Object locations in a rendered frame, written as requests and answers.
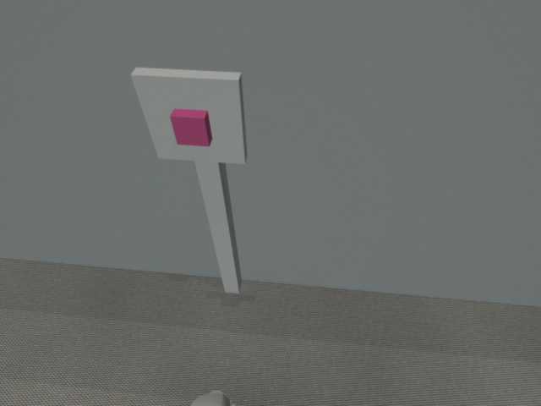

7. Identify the panel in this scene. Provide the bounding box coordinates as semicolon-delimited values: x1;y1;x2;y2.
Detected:
131;68;247;294

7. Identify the button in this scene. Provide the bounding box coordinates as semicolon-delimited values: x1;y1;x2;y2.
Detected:
170;109;212;146

